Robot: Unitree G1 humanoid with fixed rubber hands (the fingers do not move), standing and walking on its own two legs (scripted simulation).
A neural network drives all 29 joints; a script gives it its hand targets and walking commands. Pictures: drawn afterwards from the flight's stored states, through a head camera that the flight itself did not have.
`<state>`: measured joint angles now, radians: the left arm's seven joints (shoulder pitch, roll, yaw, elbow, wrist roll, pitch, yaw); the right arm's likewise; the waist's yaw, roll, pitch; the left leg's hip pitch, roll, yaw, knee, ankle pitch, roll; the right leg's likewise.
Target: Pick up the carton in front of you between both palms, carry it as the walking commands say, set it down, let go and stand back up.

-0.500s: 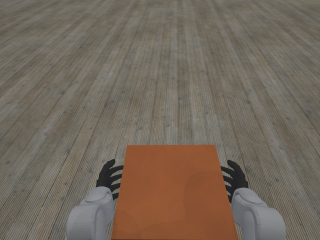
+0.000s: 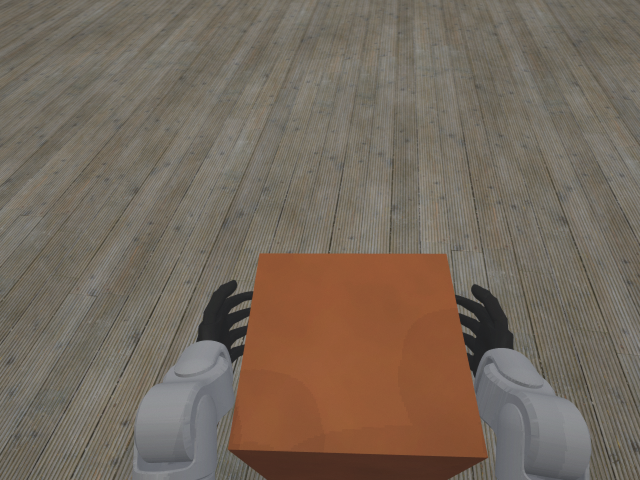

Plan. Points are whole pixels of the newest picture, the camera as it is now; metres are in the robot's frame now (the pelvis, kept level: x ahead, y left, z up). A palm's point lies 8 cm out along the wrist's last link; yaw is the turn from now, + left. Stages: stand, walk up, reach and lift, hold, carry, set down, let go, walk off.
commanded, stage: carry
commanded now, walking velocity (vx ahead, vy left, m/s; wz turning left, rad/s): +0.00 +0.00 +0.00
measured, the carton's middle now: (350, 379) +0.24 +0.00 +0.01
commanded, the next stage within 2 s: hold in 2.00 s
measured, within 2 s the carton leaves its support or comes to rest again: neither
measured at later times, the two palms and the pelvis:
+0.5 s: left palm (217, 231) +0.41 +0.18 +0.09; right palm (438, 236) +0.40 -0.12 +0.09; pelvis +0.17 +0.04 +0.01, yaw -1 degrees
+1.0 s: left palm (231, 237) +0.44 +0.18 +0.05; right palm (431, 240) +0.44 -0.12 +0.05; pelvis +0.15 +0.03 +0.01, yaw -1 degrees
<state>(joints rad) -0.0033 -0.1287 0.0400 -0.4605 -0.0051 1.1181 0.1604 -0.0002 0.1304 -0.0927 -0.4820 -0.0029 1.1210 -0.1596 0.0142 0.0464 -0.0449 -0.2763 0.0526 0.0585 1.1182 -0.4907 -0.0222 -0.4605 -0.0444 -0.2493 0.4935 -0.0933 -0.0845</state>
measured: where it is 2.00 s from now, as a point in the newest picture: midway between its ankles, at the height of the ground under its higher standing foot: outside the picture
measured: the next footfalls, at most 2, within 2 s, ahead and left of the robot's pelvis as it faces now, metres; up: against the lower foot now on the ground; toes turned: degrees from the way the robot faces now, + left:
left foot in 0.20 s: +0.18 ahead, +0.15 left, +0.00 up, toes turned -7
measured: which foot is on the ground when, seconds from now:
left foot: up 0.00-0.18, down 0.20-1.00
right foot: down 0.00-1.00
